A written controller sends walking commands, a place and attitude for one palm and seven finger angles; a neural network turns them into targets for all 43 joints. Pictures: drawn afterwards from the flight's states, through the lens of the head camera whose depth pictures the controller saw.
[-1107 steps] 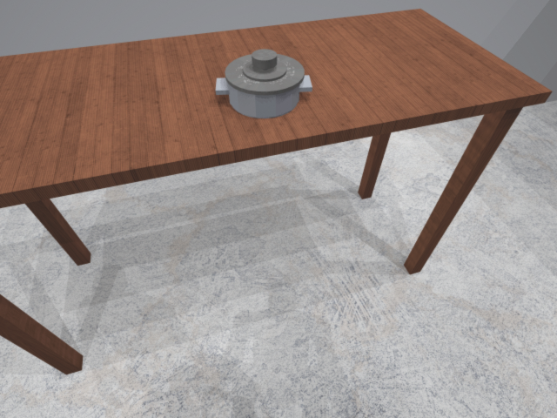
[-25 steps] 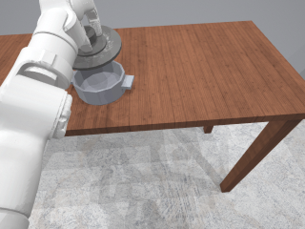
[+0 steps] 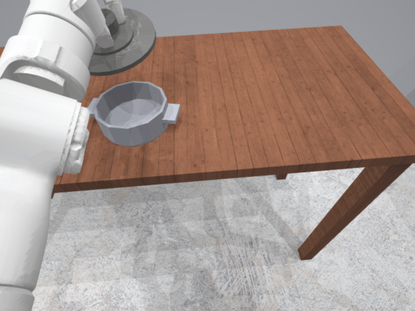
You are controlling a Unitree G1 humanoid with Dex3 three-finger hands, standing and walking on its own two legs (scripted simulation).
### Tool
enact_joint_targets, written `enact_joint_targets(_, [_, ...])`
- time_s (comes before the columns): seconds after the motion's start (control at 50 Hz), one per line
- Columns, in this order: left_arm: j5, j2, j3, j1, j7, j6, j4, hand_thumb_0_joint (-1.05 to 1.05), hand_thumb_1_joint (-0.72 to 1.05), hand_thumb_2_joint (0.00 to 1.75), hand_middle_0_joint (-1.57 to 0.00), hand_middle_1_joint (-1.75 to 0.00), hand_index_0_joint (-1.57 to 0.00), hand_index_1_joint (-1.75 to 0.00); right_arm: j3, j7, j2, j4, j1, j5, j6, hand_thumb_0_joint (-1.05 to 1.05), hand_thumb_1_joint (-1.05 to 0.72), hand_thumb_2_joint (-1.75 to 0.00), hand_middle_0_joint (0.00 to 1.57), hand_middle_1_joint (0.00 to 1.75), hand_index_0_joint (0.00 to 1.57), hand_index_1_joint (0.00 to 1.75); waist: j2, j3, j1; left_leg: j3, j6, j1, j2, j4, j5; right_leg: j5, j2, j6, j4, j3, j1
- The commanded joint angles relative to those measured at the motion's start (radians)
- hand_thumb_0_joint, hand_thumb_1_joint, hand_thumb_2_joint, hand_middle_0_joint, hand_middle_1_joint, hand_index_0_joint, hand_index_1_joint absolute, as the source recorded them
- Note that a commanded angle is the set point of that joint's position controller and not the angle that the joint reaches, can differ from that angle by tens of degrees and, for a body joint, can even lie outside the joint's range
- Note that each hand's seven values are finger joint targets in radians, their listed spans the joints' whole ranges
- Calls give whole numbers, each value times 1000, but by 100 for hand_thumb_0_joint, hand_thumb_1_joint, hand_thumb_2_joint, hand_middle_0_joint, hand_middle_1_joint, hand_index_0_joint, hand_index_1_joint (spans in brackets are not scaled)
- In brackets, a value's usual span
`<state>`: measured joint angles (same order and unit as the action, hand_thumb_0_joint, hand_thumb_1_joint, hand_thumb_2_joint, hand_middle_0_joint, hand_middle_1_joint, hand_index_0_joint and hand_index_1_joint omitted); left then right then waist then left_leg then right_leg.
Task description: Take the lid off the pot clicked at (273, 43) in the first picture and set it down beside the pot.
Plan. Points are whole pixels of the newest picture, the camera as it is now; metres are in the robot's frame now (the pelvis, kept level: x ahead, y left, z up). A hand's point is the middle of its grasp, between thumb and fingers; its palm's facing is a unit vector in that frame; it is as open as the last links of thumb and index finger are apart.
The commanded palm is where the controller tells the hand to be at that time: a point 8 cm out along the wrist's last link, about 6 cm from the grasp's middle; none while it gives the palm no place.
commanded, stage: lift the lid straight up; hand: left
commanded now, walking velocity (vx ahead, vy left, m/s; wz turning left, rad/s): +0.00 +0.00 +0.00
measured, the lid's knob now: (101, 23) +0.53 +0.13 +0.28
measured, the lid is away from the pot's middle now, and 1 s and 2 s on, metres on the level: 0.01 0.07 0.21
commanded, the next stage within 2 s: move the lid sideways beside the pot in 0.24 s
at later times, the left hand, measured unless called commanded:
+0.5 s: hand (84, 16) +0.49 +0.14 +0.31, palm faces -0.18 -0.11 -0.98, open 8.0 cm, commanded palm +0.49 +0.15 +0.37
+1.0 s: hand (53, 19) +0.50 +0.18 +0.31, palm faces -0.17 -0.09 -0.98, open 8.0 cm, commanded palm +0.49 +0.20 +0.37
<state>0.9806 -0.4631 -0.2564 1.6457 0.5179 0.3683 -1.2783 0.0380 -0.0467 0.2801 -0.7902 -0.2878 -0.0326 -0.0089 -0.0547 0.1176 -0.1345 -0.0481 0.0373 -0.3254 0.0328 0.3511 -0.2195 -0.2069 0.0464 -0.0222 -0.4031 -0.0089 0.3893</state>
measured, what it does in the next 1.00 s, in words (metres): stands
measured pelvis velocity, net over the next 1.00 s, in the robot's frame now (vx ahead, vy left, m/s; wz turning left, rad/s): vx -0.01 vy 0.00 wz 0.00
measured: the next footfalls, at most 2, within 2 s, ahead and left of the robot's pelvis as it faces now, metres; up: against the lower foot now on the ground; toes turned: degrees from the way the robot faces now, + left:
none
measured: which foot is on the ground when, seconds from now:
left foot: down 0.00-1.00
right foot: down 0.00-1.00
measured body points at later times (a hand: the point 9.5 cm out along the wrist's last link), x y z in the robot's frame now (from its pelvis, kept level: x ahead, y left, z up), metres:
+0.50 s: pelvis +0.00 +0.00 +0.00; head +0.03 -0.02 +0.45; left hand +0.50 +0.14 +0.37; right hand +0.08 -0.26 -0.13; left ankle -0.04 +0.10 -0.74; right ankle -0.02 -0.13 -0.74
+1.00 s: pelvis -0.01 +0.00 +0.00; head +0.04 -0.02 +0.45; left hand +0.50 +0.19 +0.36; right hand +0.03 -0.27 -0.14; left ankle -0.04 +0.10 -0.74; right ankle -0.02 -0.13 -0.74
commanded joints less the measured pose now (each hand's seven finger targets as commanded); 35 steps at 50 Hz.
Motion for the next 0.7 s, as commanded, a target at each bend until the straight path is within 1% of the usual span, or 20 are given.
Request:
enact_joint_targets(0.0, [57, -247, 19, 709, -59, 2, 257, 0, 60, 92, -84, -111, -84, -110, -45, 0, 139, 89, -25, -1, -24, 0, -90, -90, 20, 30, 20, 30, 63, 502, 6, 62, 19, 287, 15, 75, 606, 414, -63, 40, -19, 2, -168])
enact_joint_targets(0.02, [57, -259, 26, 716, -57, 2, 288, 0, 60, 92, -84, -111, -84, -110, -46, 2, 137, 94, -22, -1, -26, 0, -90, -90, 20, 30, 20, 30, 60, 518, 12, 61, 20, 294, 15, 76, 617, 422, -61, 39, -21, 4, -181])
enact_joint_targets(0.04, [32, -210, 5, 668, -56, 2, 279, 0, 60, 92, -84, -111, -84, -110, -50, 4, 140, 97, -19, -4, -21, 0, -90, -90, 20, 30, 20, 30, 18, 499, 12, 59, 15, 314, 8, 86, 672, 447, -60, 44, -20, -2, -161])
enact_joint_targets(0.06, [52, -192, -7, 643, -50, 16, 212, 0, 60, 92, -84, -111, -84, -110, -44, 7, 137, 85, -20, -6, -13, 0, -90, -90, 20, 30, 20, 30, 68, 456, 7, 64, 18, 287, 10, 84, 640, 413, -64, 39, -16, -3, -136])
enact_joint_targets(0.12, [49, -172, -22, 620, -44, 38, 194, 0, 60, 92, -84, -111, -84, -110, -43, 9, 144, 86, -10, -12, 3, 0, -90, -90, 20, 30, 20, 30, 98, 378, -3, 55, 25, 241, 13, 63, 542, 373, -64, 40, 0, -9, -122])
enact_joint_targets(0.14, [24, -157, -23, 606, -45, 33, 236, 0, 60, 92, -84, -111, -84, -110, -46, 9, 150, 92, -6, -11, 9, 0, -90, -90, 20, 30, 20, 30, 62, 401, 4, 51, 22, 265, 10, 70, 593, 411, -60, 44, -5, -10, -138])
enact_joint_targets(0.16, [45, -192, -11, 654, -44, 26, 296, 0, 60, 92, -84, -111, -84, -110, -44, 12, 141, 101, 2, -8, 8, 0, -90, -90, 20, 30, 20, 30, 70, 476, 10, 59, 22, 288, 12, 76, 611, 416, -60, 38, -16, -1, -159])
enact_joint_targets(0.24, [17, -158, -27, 673, -43, 17, 333, 0, 60, 92, -84, -111, -84, -110, -46, 6, 134, 106, 10, -11, 2, 0, -90, -90, 20, 30, 20, 30, 25, 478, 5, 62, 22, 324, 10, 86, 624, 413, -59, 43, -13, -6, -143])
enact_joint_targets(0.3, [39, -221, 4, 738, -41, 7, 383, 0, 60, 92, -84, -111, -84, -110, -43, 5, 125, 110, 16, -5, -11, 0, -90, -90, 20, 30, 20, 30, 58, 541, 13, 68, 26, 327, 19, 87, 616, 419, -60, 38, -27, 0, -180])
enact_joint_targets(0.34, [40, -250, 14, 652, -40, -24, 390, 0, 60, 92, -84, -111, -84, -110, -48, -3, 135, 120, 10, -2, -2, 0, -90, -90, 20, 30, 20, 30, 70, 511, 17, 58, 21, 301, 17, 96, 625, 444, -58, 41, -24, -3, -192])
enact_joint_targets(0.36, [75, -331, 65, 645, -41, -30, 365, 0, 60, 92, -84, -111, -84, -110, -45, -4, 133, 119, 16, 1, 8, 0, -90, -90, 20, 30, 20, 30, 109, 532, 26, 56, 24, 265, 21, 92, 585, 435, -58, 38, -33, 8, -225])
enact_joint_targets(0.4, [88, -315, 41, 601, -40, -14, 262, 0, 60, 92, -84, -111, -84, -110, -37, -12, 133, 115, 28, -7, 30, 0, -90, -90, 20, 30, 20, 30, 137, 412, 15, 41, 28, 180, 28, 63, 455, 380, -56, 43, -20, 1, -202])
enact_joint_targets(0.44, [62, -265, 10, 575, -44, -10, 249, 0, 60, 92, -84, -111, -84, -110, -39, -9, 143, 118, 34, -17, 46, 0, -90, -90, 20, 30, 20, 30, 84, 345, 12, 41, 18, 174, 20, 52, 461, 366, -53, 53, -11, -9, -163])
enact_joint_targets(0.5, [87, -308, 27, 583, -46, -12, 248, 0, 60, 92, -84, -111, -84, -110, -36, -10, 140, 127, 42, -15, 59, 0, -90, -90, 20, 30, 20, 30, 107, 381, 14, 43, 21, 174, 19, 52, 418, 328, -57, 49, -13, -2, -172])
enact_joint_targets(0.52, [87, -316, 26, 617, -48, -22, 300, 0, 60, 92, -84, -111, -84, -110, -37, -11, 139, 137, 43, -14, 57, 0, -90, -90, 20, 30, 20, 30, 75, 421, 15, 43, 20, 196, 18, 52, 428, 331, -53, 48, -16, 1, -183])
enact_joint_targets(0.54, [60, -265, -1, 610, -49, -36, 332, 0, 60, 92, -84, -111, -84, -110, -39, -9, 138, 146, 48, -19, 57, 0, -90, -90, 20, 30, 20, 30, 38, 436, 13, 49, 18, 228, 13, 68, 494, 358, -54, 52, -18, -3, -171])
enact_joint_targets(0.58, [80, -284, 0, 652, -48, -48, 368, 0, 60, 92, -84, -111, -84, -110, -43, -8, 132, 145, 38, -18, 53, 0, -90, -90, 20, 30, 20, 30, 26, 488, 10, 52, 19, 269, 9, 72, 493, 335, -56, 46, -17, 2, -160])
enact_joint_targets(0.64, [43, -218, -41, 645, -46, -60, 365, 0, 60, 92, -84, -111, -84, -110, -45, -10, 137, 138, 28, -31, 46, 0, -90, -90, 20, 30, 20, 30, -14, 434, -6, 63, 13, 297, 6, 68, 490, 299, -61, 51, 4, -10, -106])
enact_joint_targets(0.66, [58, -252, -23, 663, -44, -66, 382, 0, 60, 92, -84, -111, -84, -110, -46, -8, 132, 136, 21, -29, 39, 0, -90, -90, 20, 30, 20, 30, 11, 466, -2, 68, 15, 310, 9, 70, 479, 284, -66, 45, 2, -5, -112])
enact_joint_targets(0.68, [61, -256, -21, 657, -42, -65, 338, 0, 60, 92, -84, -111, -84, -110, -45, -12, 136, 126, 23, -30, 37, 0, -90, -90, 20, 30, 20, 30, 17, 430, -9, 65, 19, 289, 11, 69, 446, 272, -67, 47, 7, -8, -95])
